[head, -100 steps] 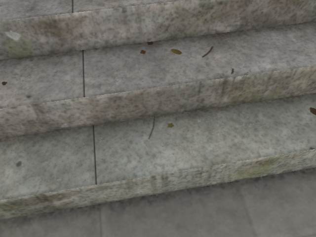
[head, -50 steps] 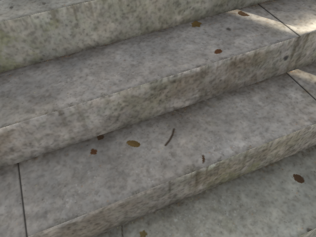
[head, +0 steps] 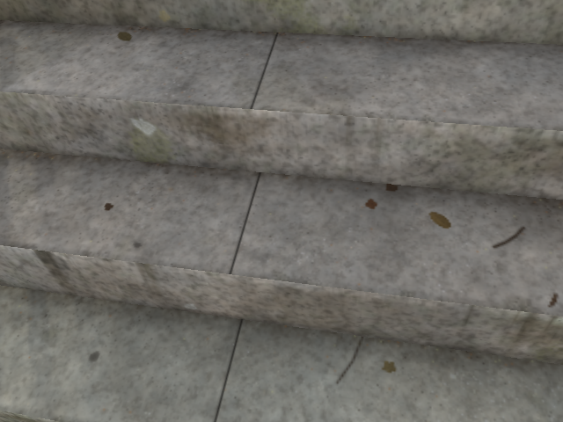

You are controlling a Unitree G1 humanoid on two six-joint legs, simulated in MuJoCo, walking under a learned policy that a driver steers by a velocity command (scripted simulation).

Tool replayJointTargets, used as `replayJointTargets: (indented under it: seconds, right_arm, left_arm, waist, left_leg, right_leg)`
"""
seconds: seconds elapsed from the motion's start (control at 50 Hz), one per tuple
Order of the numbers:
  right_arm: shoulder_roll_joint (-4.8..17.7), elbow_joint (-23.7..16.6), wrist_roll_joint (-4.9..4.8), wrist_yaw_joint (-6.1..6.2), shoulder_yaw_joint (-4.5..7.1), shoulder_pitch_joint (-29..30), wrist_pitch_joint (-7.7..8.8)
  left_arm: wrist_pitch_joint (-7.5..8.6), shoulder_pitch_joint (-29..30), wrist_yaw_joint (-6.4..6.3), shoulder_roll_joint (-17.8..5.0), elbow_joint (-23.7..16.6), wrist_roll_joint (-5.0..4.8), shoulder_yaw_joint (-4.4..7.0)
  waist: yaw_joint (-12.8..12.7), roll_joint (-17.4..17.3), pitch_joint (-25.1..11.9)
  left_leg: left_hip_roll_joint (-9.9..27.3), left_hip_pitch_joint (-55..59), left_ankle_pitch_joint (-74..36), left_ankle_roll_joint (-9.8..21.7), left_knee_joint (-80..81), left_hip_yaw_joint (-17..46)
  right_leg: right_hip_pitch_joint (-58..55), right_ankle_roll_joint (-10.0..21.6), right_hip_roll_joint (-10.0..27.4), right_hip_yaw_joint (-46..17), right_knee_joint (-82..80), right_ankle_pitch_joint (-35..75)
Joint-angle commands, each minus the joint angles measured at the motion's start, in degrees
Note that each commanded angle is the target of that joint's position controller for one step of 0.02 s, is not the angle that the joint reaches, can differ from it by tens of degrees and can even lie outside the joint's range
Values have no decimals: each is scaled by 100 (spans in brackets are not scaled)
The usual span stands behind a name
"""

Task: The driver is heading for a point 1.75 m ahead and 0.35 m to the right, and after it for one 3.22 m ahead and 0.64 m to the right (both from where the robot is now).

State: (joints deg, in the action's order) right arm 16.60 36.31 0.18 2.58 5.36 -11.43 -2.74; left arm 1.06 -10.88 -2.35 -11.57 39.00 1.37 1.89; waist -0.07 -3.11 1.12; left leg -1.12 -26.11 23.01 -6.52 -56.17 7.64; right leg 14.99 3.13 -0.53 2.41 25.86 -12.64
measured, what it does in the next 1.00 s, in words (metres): steps on the spot: left foot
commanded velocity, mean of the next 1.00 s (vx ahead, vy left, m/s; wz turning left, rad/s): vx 0.00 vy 0.00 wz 0.05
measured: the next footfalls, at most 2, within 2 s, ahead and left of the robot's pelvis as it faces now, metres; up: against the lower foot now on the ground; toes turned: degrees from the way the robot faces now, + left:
left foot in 0.12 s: +0.01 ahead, +0.15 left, +0.00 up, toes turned -3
left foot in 1.90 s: +0.24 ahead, +0.16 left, +0.00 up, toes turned +3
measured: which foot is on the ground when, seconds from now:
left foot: up 0.00-0.10, down 0.12-1.00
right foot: down 0.00-1.00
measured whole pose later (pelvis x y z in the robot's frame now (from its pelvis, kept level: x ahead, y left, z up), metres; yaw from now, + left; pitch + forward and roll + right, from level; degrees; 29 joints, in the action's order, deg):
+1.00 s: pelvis +0.00 +0.04 -0.01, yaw +0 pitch -1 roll +0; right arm 10.6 42.1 0.7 1.3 2.1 -13.2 0.8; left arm 2.3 -9.5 -1.5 -11.5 50.3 0.3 2.1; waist -0.6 -0.1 1.3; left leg -2.1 -10.5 19.2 1.1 -30.2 2.2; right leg 14.8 -1.5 2.2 0.7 31.0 -15.7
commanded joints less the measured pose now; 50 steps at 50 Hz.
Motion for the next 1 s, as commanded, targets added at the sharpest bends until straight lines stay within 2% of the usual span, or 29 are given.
replayJointTargets:
  seconds: [0.02, 0.04, 0.08, 0.1, 0.12, 0.14, 0.16, 0.18, 0.2, 0.24, 0.28, 0.5, 0.68, 1.0]
  right_arm:
    - [119, -509, -18, -61, -86, 438, 144]
    - [209, -463, -41, -72, -60, 373, 152]
    - [196, -294, -48, -86, -55, 72, 173]
    - [217, -257, -7, -85, -69, 33, 186]
    - [359, -288, 50, -53, -62, -52, 195]
    - [768, -248, 120, -23, 21, -52, 181]
    - [459, -177, 71, -74, -10, 17, 189]
    - [98, -244, 98, -115, -121, 169, 224]
    - [-10, -236, 145, -126, -163, 228, 257]
    - [11, -246, 126, -134, -174, 254, 331]
    - [4, -239, 105, -132, -194, 181, 378]
    - [-95, -259, 76, -157, -234, 88, 452]
    - [-144, -152, 65, -160, -224, -36, 446]
    - [-71, 286, 51, -97, -199, -178, 425]
  left_arm:
    - [75, 175, 44, -985, -399, -39, 233]
    - [73, 108, 64, -1019, -386, -65, 241]
    - [75, 139, 81, -925, -355, -150, 204]
    - [115, -80, 101, -826, -260, -173, 168]
    - [201, -185, 142, -731, -226, -122, 118]
    - [305, -297, 212, -654, -311, -27, 96]
    - [340, -42, 215, -626, -290, 47, 89]
    - [334, 248, 209, -606, -306, 66, 86]
    - [306, 327, 194, -528, -287, 29, 82]
    - [237, 220, 156, -541, -254, -10, 107]
    - [233, 124, 148, -538, -199, -21, 126]
    - [246, 50, 136, -508, 78, -60, 175]
    - [220, 83, 100, -514, 297, -81, 173]
    - [189, 214, 71, -575, 931, -113, 143]
  waist:
    - [-175, 1348, -490]
    - [-205, 1343, -443]
    - [-28, 1221, -363]
    - [0, 1087, -347]
    - [2, 882, -574]
    - [-245, 77, -813]
    - [-140, -228, -805]
    - [-52, -146, -593]
    - [-46, -133, -464]
    - [-90, -191, -125]
    - [-109, -135, -68]
    - [-105, 198, -265]
    - [-82, 240, -327]
    - [-58, 284, -248]
  left_leg:
    - [115, 452, 401, 30, 1442, -579]
    - [104, 581, 255, 93, 1841, -618]
    - [65, 1160, -673, 345, 3222, -682]
    - [119, 1594, -1249, 518, 3811, -524]
    - [453, 2256, -1774, 682, 3796, -163]
    - [797, 2507, -2354, 964, 3063, 129]
    - [700, 1913, -1521, 1142, 3111, 129]
    - [624, 1510, -947, 1076, 3275, 124]
    - [548, 1253, -625, 961, 3341, 73]
    - [482, 924, -517, 853, 3394, 47]
    - [462, 821, -579, 836, 3377, 41]
    - [386, 1011, -1441, 919, 3197, -5]
    - [315, 1152, -1991, 933, 3075, -92]
    - [251, 1256, -2068, 876, 3139, -185]
  right_leg:
    - [-517, 1000, 1203, -1197, -827, 582]
    - [-527, 1021, 1257, -1325, -781, 535]
    - [-411, 883, 1224, -1378, -586, 759]
    - [-224, 663, 1153, -1358, -550, 936]
    - [99, 358, 1100, -1286, -479, 840]
    - [359, 66, 709, -776, -331, 406]
    - [58, -237, 329, -324, -225, -128]
    - [-97, -352, 276, -281, -112, -90]
    - [-182, -333, 286, -283, -73, -48]
    - [-157, -270, 293, -307, -27, 23]
    - [-215, -239, 323, -338, -3, 74]
    - [-374, -359, 376, -363, 179, 444]
    - [-394, -365, 403, -380, 283, 665]
    - [-493, -331, 404, -396, 179, 821]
